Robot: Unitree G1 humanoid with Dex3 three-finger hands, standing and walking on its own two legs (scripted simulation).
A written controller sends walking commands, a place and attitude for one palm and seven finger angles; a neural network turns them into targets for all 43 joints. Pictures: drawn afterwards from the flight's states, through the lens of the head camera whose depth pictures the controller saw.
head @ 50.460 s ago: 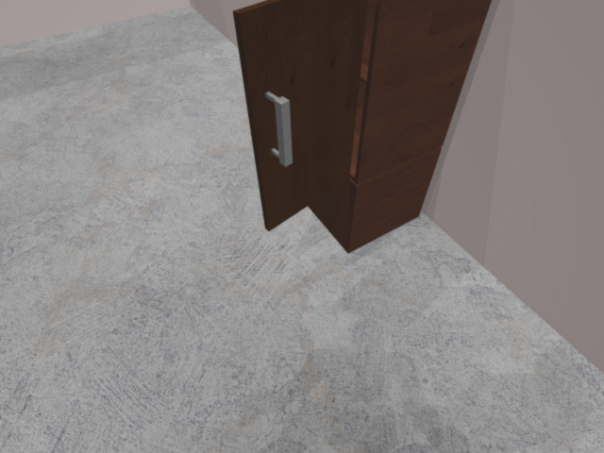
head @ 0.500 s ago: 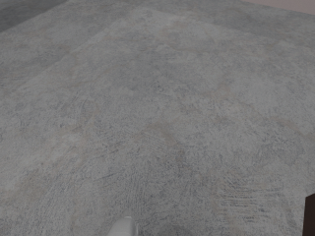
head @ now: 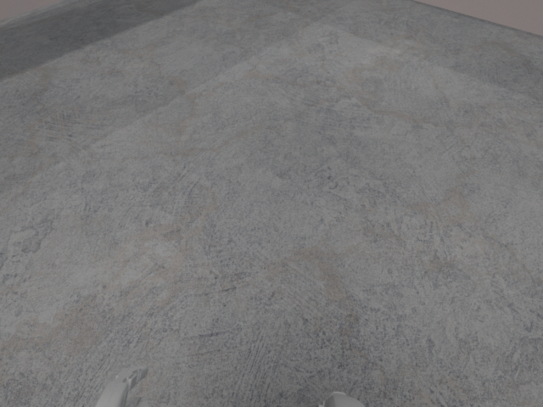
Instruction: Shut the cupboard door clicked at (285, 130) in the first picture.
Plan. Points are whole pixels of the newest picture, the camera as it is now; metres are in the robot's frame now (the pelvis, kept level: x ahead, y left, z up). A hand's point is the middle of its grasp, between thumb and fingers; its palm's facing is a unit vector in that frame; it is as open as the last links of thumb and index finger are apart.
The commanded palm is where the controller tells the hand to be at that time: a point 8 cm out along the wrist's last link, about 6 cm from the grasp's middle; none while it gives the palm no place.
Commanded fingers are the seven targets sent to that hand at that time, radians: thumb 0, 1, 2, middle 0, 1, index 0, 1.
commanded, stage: walk to a spot facing it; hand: left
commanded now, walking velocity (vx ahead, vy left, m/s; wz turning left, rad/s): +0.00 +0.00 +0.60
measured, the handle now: out of the picture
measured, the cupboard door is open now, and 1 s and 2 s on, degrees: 28 28 28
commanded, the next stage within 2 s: turn to face it in 0.16 s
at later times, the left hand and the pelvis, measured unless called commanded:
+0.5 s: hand out of the picture +0.07 +0.21 -0.18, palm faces +0.27 -0.94 -0.23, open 7.3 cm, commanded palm none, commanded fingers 0.00 0.90 0.90 -0.20 -0.30 -0.20 -0.30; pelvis +0.13 +0.02 +0.00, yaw +10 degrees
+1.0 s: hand (148, 338) +0.26 +0.25 -0.17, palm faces -0.07 -0.98 -0.21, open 7.4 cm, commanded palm none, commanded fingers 0.00 0.90 0.90 -0.20 -0.30 -0.20 -0.30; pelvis +0.16 +0.04 +0.01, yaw -7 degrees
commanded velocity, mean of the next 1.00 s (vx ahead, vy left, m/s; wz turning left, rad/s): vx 0.00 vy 0.00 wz -0.32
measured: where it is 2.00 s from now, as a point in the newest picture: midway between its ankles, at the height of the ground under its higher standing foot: outside the picture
